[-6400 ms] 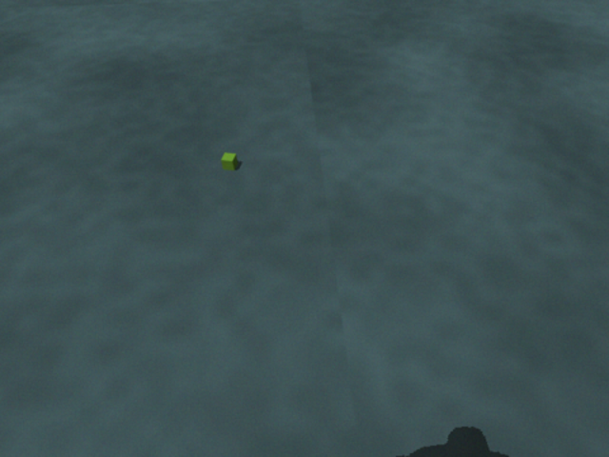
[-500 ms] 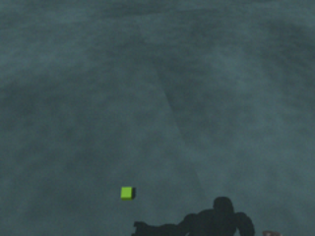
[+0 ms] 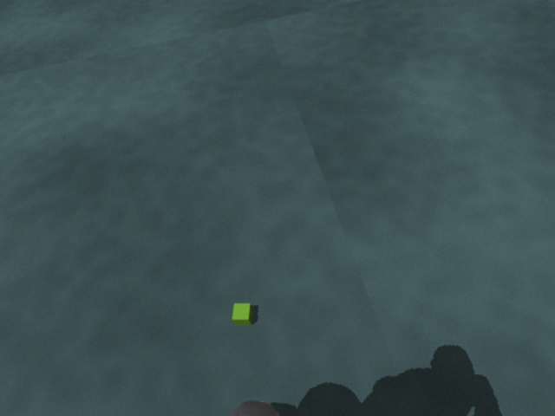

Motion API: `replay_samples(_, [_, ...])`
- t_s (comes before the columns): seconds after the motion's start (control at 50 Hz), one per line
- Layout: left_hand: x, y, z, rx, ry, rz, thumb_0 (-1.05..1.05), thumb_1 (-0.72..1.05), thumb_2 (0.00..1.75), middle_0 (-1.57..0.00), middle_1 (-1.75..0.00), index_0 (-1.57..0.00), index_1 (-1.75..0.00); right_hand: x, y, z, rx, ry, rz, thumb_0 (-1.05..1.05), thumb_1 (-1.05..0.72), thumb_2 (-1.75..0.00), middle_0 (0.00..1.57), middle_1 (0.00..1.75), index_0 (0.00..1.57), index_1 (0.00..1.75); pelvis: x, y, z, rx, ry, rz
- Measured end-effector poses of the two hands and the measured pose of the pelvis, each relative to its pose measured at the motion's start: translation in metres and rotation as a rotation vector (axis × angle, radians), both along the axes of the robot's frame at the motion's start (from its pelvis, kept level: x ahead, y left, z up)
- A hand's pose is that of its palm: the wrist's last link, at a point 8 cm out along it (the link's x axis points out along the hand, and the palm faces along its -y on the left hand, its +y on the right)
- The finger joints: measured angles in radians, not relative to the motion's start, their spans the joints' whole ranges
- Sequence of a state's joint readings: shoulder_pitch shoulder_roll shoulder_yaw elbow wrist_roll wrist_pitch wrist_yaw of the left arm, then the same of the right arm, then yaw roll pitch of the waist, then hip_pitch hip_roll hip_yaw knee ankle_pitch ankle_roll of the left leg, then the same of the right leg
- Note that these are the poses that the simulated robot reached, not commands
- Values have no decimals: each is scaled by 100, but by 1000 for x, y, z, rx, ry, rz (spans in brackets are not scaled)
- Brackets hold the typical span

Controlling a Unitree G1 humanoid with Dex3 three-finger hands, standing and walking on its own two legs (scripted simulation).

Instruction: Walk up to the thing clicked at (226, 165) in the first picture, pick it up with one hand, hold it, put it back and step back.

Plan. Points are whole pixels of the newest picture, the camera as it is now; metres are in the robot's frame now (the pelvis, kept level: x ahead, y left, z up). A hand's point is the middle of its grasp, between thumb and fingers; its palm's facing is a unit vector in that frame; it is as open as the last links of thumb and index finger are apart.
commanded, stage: walk up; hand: left
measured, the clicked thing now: (242, 314) +0.54 +0.25 -0.74
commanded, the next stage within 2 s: none
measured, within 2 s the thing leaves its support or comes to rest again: neither
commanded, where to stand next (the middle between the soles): +0.10 +0.05 m, yaw -2 degrees
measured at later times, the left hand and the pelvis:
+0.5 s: hand out of the picture +0.06 +0.35 -0.18, palm faces +0.00 -0.95 -0.32, open 7.4 cm; pelvis +0.03 +0.08 -0.01, yaw +0 degrees
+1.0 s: hand out of the picture +0.12 +0.29 -0.15, palm faces -0.12 -0.91 -0.41, open 7.4 cm; pelvis +0.01 +0.03 -0.02, yaw -5 degrees
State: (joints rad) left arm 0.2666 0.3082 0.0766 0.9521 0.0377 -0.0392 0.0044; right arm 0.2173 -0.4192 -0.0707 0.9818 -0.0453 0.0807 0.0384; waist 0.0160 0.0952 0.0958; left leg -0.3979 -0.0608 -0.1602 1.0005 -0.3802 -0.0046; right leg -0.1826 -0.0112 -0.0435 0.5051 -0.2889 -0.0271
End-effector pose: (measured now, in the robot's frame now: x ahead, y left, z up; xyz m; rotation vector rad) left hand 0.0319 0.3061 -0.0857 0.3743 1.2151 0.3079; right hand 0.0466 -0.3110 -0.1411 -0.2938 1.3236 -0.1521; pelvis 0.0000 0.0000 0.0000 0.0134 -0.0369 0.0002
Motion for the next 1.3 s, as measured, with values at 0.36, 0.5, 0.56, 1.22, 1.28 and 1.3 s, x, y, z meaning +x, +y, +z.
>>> replay_samples(0.36, [-19,96,-38,-40,50,60,0,90,90,-20,-30,-20,-30,102,82,36,-72,-252,121,1,-90,-90,20,30,20,30,24,74,-15,-8,-36,33])
replay_samples(0.5, [23,86,-54,-132,54,-12,0,90,90,-20,-30,-20,-30,109,107,49,-70,-306,94,1,-90,-90,20,30,20,30,33,84,-10,-12,-31,-6])
replay_samples(0.56, [37,84,-55,-132,60,-39,0,90,90,-20,-30,-20,-30,102,100,48,-93,-300,66,1,-90,-90,21,30,21,30,32,84,-11,-16,-31,-23])
replay_samples(1.22, [102,43,-28,-77,-76,-184,0,90,90,-20,-30,-20,-30,-14,49,23,-70,-98,-91,1,-90,-90,20,30,20,30,30,50,-9,-2,-1,-69])
replay_samples(1.28, [111,45,-23,-72,-78,-194,0,90,90,-20,-30,-20,-30,-14,45,30,-80,-91,-94,1,-90,-90,20,30,20,30,35,47,-5,-10,-3,-69])
replay_samples(1.3, [114,45,-22,-69,-81,-194,0,90,90,-20,-30,-20,-30,-13,43,30,-82,-84,-93,1,-90,-90,20,30,20,30,37,46,-5,-10,-4,-67])
